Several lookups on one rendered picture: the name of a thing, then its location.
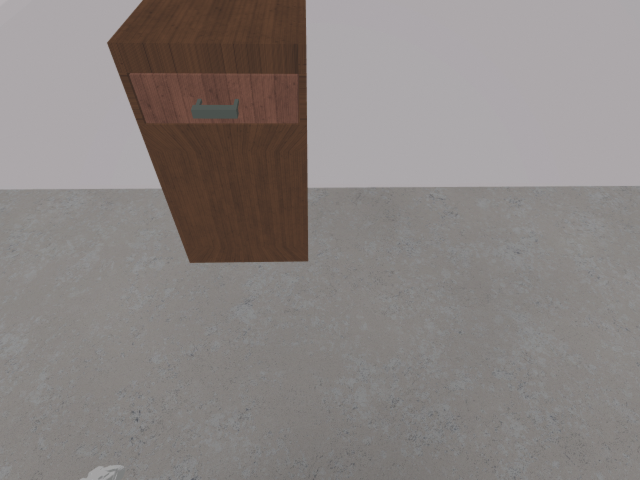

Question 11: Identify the cabinet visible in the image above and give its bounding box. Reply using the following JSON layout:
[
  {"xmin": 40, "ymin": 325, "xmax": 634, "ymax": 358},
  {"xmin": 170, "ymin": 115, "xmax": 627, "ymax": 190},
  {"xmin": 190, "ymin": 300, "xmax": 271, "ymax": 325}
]
[{"xmin": 107, "ymin": 0, "xmax": 308, "ymax": 263}]

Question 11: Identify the handle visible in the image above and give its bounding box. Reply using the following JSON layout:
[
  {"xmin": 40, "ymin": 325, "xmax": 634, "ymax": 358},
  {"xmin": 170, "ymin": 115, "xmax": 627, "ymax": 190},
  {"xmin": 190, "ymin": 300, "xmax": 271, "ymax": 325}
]
[{"xmin": 191, "ymin": 99, "xmax": 239, "ymax": 119}]

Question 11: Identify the drawer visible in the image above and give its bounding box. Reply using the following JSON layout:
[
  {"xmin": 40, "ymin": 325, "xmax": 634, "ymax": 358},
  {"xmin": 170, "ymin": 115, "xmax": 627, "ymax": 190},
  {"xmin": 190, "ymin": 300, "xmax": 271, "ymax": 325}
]
[{"xmin": 129, "ymin": 73, "xmax": 299, "ymax": 123}]

